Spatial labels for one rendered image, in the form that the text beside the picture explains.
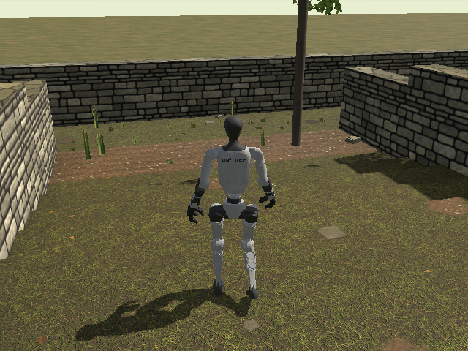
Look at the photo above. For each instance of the robot right thigh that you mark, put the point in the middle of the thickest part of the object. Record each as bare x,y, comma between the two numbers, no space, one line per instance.
249,225

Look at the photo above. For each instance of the right robot hand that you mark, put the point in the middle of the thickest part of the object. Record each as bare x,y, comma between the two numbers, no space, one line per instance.
271,204

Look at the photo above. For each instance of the robot right upper arm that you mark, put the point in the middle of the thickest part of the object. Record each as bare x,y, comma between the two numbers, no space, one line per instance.
257,155

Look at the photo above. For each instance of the right robot forearm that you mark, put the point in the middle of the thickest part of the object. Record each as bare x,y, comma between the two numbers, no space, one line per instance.
268,190

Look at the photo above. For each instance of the left robot hand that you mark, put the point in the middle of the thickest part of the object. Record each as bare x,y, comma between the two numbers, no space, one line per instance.
191,212

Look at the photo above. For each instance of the robot left shin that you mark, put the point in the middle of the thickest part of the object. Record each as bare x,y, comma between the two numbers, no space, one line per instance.
217,263

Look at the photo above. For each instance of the left robot forearm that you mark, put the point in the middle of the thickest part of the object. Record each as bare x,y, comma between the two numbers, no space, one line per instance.
197,196

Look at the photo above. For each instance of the robot left upper arm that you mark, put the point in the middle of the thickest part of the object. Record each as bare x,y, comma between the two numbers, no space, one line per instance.
206,168

